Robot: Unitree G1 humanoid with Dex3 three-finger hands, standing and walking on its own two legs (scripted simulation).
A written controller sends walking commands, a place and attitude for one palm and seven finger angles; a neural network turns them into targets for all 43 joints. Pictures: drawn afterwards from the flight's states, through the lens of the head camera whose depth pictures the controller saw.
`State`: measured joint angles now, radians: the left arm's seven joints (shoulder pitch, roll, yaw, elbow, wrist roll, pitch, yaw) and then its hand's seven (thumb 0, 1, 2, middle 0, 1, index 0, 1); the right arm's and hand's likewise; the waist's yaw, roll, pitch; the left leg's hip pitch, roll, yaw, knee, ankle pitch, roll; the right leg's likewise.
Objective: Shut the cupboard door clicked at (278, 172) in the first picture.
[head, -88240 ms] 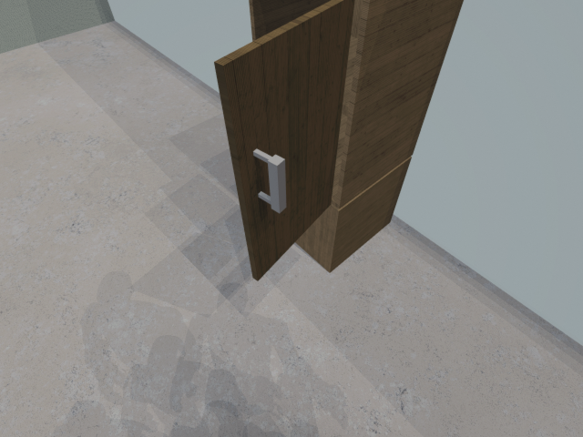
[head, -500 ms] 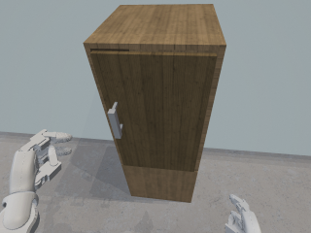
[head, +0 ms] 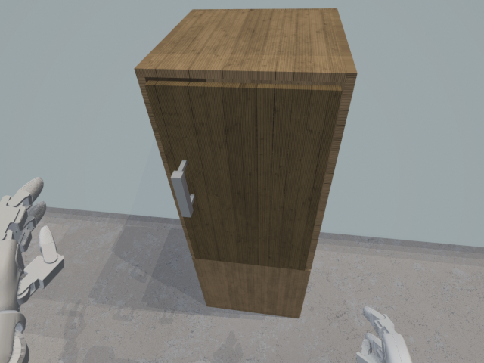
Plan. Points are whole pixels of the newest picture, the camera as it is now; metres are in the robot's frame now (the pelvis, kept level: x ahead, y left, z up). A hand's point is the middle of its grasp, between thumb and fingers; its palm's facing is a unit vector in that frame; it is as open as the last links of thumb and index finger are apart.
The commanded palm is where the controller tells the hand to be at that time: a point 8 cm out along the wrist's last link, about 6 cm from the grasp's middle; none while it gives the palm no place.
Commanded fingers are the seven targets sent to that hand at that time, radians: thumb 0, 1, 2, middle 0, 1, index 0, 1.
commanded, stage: draw the hand back to the body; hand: left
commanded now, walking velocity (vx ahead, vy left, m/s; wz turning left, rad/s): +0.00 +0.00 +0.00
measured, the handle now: (185, 188) +0.47 +0.20 +0.01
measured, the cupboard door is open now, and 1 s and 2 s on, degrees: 0 0 0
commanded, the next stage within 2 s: step back with the hand held close in 0.10 s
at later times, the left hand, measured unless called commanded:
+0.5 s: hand (59, 255) +0.19 +0.27 +0.16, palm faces +0.38 -0.79 -0.49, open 7.5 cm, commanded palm +0.14 +0.31 +0.17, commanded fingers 0.00 0.90 0.90 -0.20 -0.30 -0.20 -0.30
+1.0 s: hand out of the picture +0.10 +0.29 +0.16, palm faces +0.50 -0.76 -0.42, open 7.5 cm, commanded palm +0.04 +0.32 +0.17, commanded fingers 0.00 0.90 0.90 -0.20 -0.30 -0.20 -0.30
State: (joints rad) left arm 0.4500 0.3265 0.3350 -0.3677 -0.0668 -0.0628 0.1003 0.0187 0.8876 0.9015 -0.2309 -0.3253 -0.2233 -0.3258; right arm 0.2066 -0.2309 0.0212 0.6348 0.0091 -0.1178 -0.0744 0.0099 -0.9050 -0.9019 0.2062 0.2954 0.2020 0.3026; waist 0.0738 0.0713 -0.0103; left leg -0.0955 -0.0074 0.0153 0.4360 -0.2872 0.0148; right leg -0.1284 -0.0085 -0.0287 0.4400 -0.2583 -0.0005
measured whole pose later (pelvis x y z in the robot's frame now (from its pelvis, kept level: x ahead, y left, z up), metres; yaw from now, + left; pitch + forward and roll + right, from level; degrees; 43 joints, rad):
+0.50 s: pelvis -0.01 +0.01 +0.00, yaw -1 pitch +1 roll +0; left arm 0.53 0.38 0.38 -0.40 -0.06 -0.15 0.11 0.02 0.89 0.90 -0.21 -0.30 -0.21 -0.30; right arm 0.18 -0.26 -0.02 0.58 0.01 -0.01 -0.08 0.01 -0.91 -0.90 0.21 0.30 0.20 0.30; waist 0.01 0.06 -0.03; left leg -0.22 -0.01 0.04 0.49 -0.29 0.03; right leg -0.26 -0.01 0.00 0.48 -0.24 0.02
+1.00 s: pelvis -0.09 +0.02 -0.02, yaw +1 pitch -1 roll -1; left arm 0.50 0.37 0.44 -0.46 -0.01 -0.22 0.16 0.02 0.88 0.90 -0.21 -0.30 -0.21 -0.31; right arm 0.27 -0.22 0.00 0.58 0.01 -0.06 -0.08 0.01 -0.90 -0.90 0.21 0.30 0.20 0.30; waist 0.00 0.01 -0.02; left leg -0.42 0.00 0.03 0.70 -0.32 0.05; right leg -0.40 0.01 0.02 0.61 -0.19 0.02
